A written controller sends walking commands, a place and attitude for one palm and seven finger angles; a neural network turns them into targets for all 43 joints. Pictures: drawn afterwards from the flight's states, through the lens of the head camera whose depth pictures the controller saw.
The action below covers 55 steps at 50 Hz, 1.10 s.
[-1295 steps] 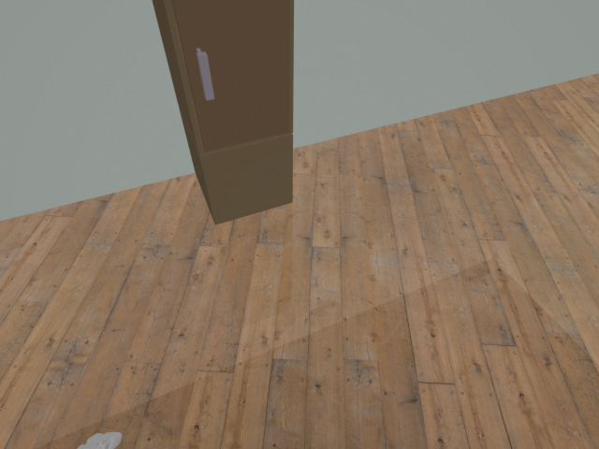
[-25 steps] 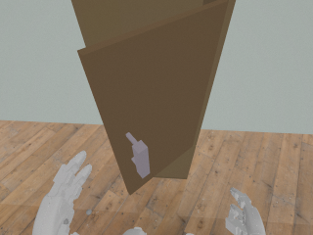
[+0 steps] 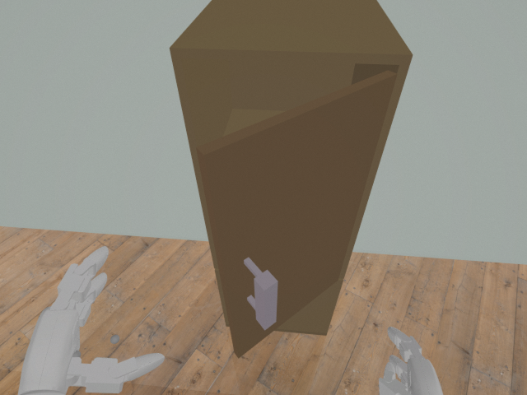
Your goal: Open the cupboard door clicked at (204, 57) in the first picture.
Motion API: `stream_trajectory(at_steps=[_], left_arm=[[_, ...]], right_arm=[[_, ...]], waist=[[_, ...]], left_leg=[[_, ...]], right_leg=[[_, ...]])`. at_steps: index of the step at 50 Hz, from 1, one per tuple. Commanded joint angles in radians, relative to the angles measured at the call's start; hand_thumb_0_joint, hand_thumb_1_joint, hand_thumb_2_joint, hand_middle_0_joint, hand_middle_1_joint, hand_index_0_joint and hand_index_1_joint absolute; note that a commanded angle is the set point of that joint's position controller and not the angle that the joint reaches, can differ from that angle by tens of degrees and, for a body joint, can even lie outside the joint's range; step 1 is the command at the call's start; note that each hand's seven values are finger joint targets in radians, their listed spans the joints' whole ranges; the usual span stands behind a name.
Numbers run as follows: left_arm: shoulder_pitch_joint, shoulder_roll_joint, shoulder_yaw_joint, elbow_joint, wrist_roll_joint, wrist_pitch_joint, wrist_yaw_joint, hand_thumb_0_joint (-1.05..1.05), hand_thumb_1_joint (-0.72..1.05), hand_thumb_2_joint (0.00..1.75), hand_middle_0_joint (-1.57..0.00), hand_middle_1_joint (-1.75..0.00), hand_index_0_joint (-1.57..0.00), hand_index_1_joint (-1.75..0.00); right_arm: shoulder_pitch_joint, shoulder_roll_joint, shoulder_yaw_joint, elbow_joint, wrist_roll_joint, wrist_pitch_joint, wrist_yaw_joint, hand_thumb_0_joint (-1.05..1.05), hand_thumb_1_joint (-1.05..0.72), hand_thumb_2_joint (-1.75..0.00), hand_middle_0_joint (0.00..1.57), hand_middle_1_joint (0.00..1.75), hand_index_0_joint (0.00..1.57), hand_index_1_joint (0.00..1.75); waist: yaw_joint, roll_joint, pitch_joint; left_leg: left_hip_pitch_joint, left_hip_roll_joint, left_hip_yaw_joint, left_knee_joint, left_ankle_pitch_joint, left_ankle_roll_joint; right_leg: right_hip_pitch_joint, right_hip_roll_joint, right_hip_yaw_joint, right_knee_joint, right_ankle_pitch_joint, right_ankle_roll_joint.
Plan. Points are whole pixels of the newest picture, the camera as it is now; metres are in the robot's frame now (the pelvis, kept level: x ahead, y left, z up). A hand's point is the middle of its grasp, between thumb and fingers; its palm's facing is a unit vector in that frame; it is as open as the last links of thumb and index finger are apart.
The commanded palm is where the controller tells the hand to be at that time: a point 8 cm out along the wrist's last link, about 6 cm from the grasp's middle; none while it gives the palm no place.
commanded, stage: draw the hand back to the body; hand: left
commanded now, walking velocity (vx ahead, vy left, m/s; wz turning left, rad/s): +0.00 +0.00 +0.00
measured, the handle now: (258, 292) +0.30 +0.05 -0.02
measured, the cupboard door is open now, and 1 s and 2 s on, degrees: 43 43 43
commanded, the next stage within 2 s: step back with the hand held close in 0.78 s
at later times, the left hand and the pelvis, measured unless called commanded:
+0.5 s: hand (39, 257) +0.20 +0.26 +0.20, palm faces +0.47 -0.79 -0.38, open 8.2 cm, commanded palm +0.14 +0.30 +0.21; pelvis +0.01 +0.00 +0.03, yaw +0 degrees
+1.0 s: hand (67, 269) +0.19 +0.23 +0.19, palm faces +0.45 -0.79 -0.41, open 7.4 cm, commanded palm +0.14 +0.27 +0.21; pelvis +0.00 -0.03 +0.03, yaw +1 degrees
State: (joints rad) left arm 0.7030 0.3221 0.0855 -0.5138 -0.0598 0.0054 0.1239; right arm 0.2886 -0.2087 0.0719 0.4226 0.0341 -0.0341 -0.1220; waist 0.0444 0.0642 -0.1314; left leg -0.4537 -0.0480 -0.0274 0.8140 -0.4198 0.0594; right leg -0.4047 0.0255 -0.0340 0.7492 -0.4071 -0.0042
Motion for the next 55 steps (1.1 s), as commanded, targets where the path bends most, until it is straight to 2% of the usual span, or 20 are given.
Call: stream_trajectory(at_steps=[1,5,7,12,17,20,22,25,30,31,36,40,43,45,46,47,49,50,52,55], left_arm=[[-0.094,0.133,0.14,-0.226,0.009,-0.07,0.035,0.0,0.23,0.62,-0.18,-0.3,-0.18,-0.3],[-0.122,0.158,0.197,-0.221,0.008,-0.076,0.033,0.0,0.37,0.68,-0.18,-0.3,-0.18,-0.3],[-0.134,0.161,0.222,-0.209,0.002,-0.078,0.029,0.0,0.44,0.7,-0.18,-0.3,-0.18,-0.3],[-0.203,0.188,0.295,-0.18,-0.009,-0.091,0.024,0.0,0.62,0.78,-0.19,-0.3,-0.19,-0.3],[-0.292,0.225,0.357,-0.197,-0.016,-0.108,0.024,0.0,0.8,0.86,-0.2,-0.3,-0.2,-0.3],[-0.343,0.257,0.403,-0.188,-0.018,-0.119,0.027,0.0,0.9,0.9,-0.2,-0.3,-0.2,-0.3],[-0.286,0.188,0.355,-0.122,-0.023,-0.112,0.016,0.0,0.9,0.9,-0.2,-0.3,-0.2,-0.3],[-0.246,0.157,0.329,-0.075,-0.027,-0.108,0.003,0.0,0.9,0.9,-0.2,-0.3,-0.2,-0.3],[-0.294,0.243,0.39,-0.162,-0.02,-0.124,0.008,0.0,0.9,0.9,-0.2,-0.3,-0.2,-0.3],[-0.299,0.236,0.382,-0.182,-0.019,-0.128,0.008,0.0,0.9,0.9,-0.2,-0.3,-0.2,-0.3],[-0.308,0.228,0.374,-0.169,-0.017,-0.126,0.012,0.0,0.9,0.9,-0.2,-0.3,-0.2,-0.3],[-0.299,0.207,0.362,-0.111,-0.02,-0.123,0.009,0.0,0.9,0.9,-0.2,-0.3,-0.2,-0.3],[-0.291,0.193,0.353,-0.078,-0.025,-0.123,0.004,0.0,0.9,0.9,-0.2,-0.3,-0.2,-0.3],[-0.369,0.215,0.356,-0.078,-0.022,-0.128,0.006,0.0,0.9,0.9,-0.2,-0.3,-0.2,-0.3],[-0.456,0.335,0.483,-0.115,-0.008,-0.168,0.014,0.0,0.9,0.9,-0.2,-0.3,-0.2,-0.3],[-0.355,0.263,0.434,-0.026,-0.007,-0.172,0.004,0.0,0.9,0.9,-0.2,-0.3,-0.2,-0.3],[-0.289,0.229,0.393,-0.033,0.001,-0.175,0.0,0.0,0.9,0.9,-0.2,-0.3,-0.2,-0.3],[-0.286,0.236,0.395,-0.073,0.004,-0.187,0.001,0.0,0.9,0.9,-0.2,-0.3,-0.2,-0.3],[-0.22,0.228,0.393,-0.104,0.003,-0.19,0.006,0.0,0.9,0.9,-0.2,-0.3,-0.2,-0.3],[-0.199,0.274,0.427,-0.208,0.002,-0.197,0.019,0.0,0.9,0.9,-0.2,-0.3,-0.2,-0.3]], right_arm=[[-0.139,-0.105,-0.044,-0.135,-0.004,-0.084,-0.005,0.0,-0.9,-0.9,0.2,0.3,0.2,0.3],[-0.153,-0.111,-0.044,-0.095,-0.007,-0.109,0.009,0.0,-0.9,-0.9,0.2,0.3,0.2,0.3],[-0.157,-0.111,-0.045,-0.077,-0.011,-0.115,0.016,0.0,-0.9,-0.9,0.2,0.3,0.2,0.3],[-0.18,-0.116,-0.053,-0.043,-0.014,-0.121,0.026,0.0,-0.9,-0.9,0.2,0.3,0.2,0.3],[-0.191,-0.121,-0.059,-0.014,-0.017,-0.128,0.033,0.0,-0.9,-0.9,0.2,0.3,0.2,0.3],[-0.199,-0.127,-0.063,0.005,-0.019,-0.134,0.034,0.0,-0.9,-0.9,0.2,0.3,0.2,0.3],[-0.198,-0.125,-0.067,0.012,-0.022,-0.13,0.04,0.0,-0.9,-0.9,0.2,0.3,0.2,0.3],[-0.206,-0.132,-0.077,0.016,-0.02,-0.117,0.048,0.0,-0.9,-0.9,0.2,0.3,0.2,0.3],[-0.223,-0.132,-0.08,0.014,-0.028,-0.114,0.042,0.0,-0.9,-0.9,0.2,0.3,0.2,0.3],[-0.226,-0.127,-0.079,0.013,-0.026,-0.116,0.041,0.0,-0.9,-0.9,0.2,0.3,0.2,0.3],[-0.236,-0.115,-0.074,0.029,-0.022,-0.126,0.033,0.0,-0.9,-0.9,0.2,0.3,0.2,0.3],[-0.235,-0.119,-0.077,0.039,-0.023,-0.125,0.032,0.0,-0.9,-0.9,0.2,0.3,0.2,0.3],[-0.239,-0.117,-0.081,0.04,-0.023,-0.115,0.033,0.0,-0.9,-0.9,0.2,0.3,0.2,0.3],[-0.243,-0.123,-0.081,0.048,-0.024,-0.116,0.029,0.0,-0.9,-0.9,0.2,0.3,0.2,0.3],[-0.213,-0.152,-0.096,0.025,-0.017,-0.096,0.033,0.0,-0.9,-0.9,0.2,0.3,0.2,0.3],[-0.218,-0.139,-0.098,0.049,-0.025,-0.08,0.035,0.0,-0.9,-0.9,0.2,0.3,0.2,0.3],[-0.221,-0.136,-0.101,0.039,-0.028,-0.057,0.043,0.0,-0.9,-0.9,0.2,0.3,0.2,0.3],[-0.229,-0.139,-0.104,0.036,-0.028,-0.051,0.042,0.0,-0.9,-0.9,0.2,0.3,0.2,0.3],[-0.222,-0.138,-0.108,0.022,-0.027,-0.034,0.045,0.0,-0.9,-0.9,0.2,0.3,0.2,0.3],[-0.226,-0.144,-0.116,0.005,-0.024,-0.016,0.039,0.0,-0.9,-0.9,0.2,0.3,0.2,0.3]], waist=[[-0.001,0.003,0.024],[0.011,0.043,0.027],[0.011,0.015,0.039],[0.014,-0.006,0.067],[0.017,0.065,0.054],[0.023,0.067,0.049],[0.018,0.027,0.078],[0.02,-0.016,0.087],[0.031,0.001,0.017],[0.028,0.004,0.008],[0.021,0.049,0.077],[0.021,0.017,0.106],[0.019,-0.05,0.118],[0.013,-0.045,0.116],[-0.024,-0.095,0.173],[-0.032,-0.133,0.155],[-0.035,-0.146,0.125],[-0.034,-0.085,0.098],[-0.036,-0.045,0.026],[-0.034,0.007,-0.047]], left_leg=[[0.103,0.072,-0.096,-0.253,0.186,-0.045],[0.167,0.079,-0.1,-0.293,0.309,-0.067],[0.188,0.081,-0.092,-0.307,0.367,-0.074],[0.227,0.081,-0.077,-0.357,0.372,-0.076],[0.278,0.081,-0.069,-0.391,0.4,-0.081],[0.3,0.083,-0.07,-0.409,0.43,-0.08],[0.3,0.079,-0.058,-0.415,0.425,-0.075],[0.303,0.077,-0.043,-0.419,0.433,-0.061],[0.321,0.061,-0.026,-0.42,0.431,-0.046],[0.329,0.059,-0.021,-0.416,0.43,-0.044],[0.328,0.05,-0.009,-0.419,0.38,-0.039],[0.328,0.049,-0.009,-0.425,0.366,-0.034],[0.333,0.049,-0.001,-0.423,0.338,-0.025],[0.338,0.045,0.003,-0.42,0.33,-0.021],[0.275,0.063,-0.044,-0.376,0.284,-0.003],[0.292,0.057,-0.042,-0.341,0.286,-0.004],[0.292,0.054,-0.029,-0.317,0.328,-0.01],[0.296,0.055,-0.023,-0.322,0.367,-0.011],[0.3,0.07,-0.022,-0.338,0.447,-0.015],[0.296,0.087,-0.03,-0.348,0.573,-0.018]], right_leg=[[0.053,-0.025,-0.006,-0.16,0.127,-0.032],[0.119,-0.024,-0.008,-0.194,0.191,-0.034],[0.146,-0.022,-0.012,-0.212,0.222,-0.032],[0.198,-0.019,-0.009,-0.266,0.242,-0.032],[0.242,-0.02,0.0,-0.304,0.269,-0.034],[0.265,-0.019,-0.001,-0.323,0.287,-0.035],[0.261,-0.02,-0.004,-0.333,0.292,-0.03],[0.276,-0.02,-0.002,-0.352,0.315,-0.028],[0.332,-0.025,0.007,-0.36,0.361,-0.027],[0.331,-0.026,0.012,-0.362,0.367,-0.025],[0.297,-0.027,0.019,-0.391,0.341,-0.024],[0.289,-0.025,0.017,-0.405,0.328,-0.022],[0.276,-0.025,0.025,-0.416,0.303,-0.014],[0.274,-0.029,0.03,-0.426,0.301,-0.013],[0.201,-0.081,0.131,-0.491,0.321,-0.002],[0.19,-0.109,0.146,-0.506,0.338,-0.008],[0.2,-0.129,0.133,-0.488,0.417,0.001],[0.222,-0.133,0.113,-0.462,0.487,0.0],[0.272,-0.123,0.093,-0.412,0.548,0.008],[0.324,-0.107,0.069,-0.354,0.618,0.007]])
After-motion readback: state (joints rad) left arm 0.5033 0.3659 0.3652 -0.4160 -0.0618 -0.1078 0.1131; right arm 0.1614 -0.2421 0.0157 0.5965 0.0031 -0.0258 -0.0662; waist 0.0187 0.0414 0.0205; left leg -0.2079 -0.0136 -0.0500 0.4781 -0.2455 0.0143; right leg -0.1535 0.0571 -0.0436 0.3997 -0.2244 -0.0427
